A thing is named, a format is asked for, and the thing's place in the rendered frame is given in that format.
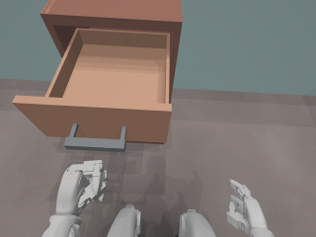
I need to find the right robot forearm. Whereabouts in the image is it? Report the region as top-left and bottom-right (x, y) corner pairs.
(248, 227), (275, 237)

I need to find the robot right thigh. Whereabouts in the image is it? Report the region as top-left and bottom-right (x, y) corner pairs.
(179, 212), (216, 237)

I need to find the handle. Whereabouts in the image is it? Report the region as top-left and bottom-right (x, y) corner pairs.
(63, 123), (127, 153)

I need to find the robot thigh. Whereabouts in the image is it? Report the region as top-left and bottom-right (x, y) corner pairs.
(107, 207), (141, 237)
(179, 212), (216, 237)

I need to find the cabinet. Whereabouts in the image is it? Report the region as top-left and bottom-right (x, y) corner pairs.
(40, 0), (183, 144)

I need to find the drawer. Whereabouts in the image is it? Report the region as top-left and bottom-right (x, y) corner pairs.
(12, 28), (172, 143)

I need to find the robot left hand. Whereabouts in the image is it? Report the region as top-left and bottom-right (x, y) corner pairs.
(55, 160), (109, 216)

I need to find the robot left thigh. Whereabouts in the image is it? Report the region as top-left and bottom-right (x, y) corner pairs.
(107, 207), (141, 237)

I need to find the left robot forearm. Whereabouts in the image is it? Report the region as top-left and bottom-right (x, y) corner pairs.
(41, 213), (82, 237)

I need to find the robot right hand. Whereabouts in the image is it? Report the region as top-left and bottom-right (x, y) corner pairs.
(226, 179), (268, 235)

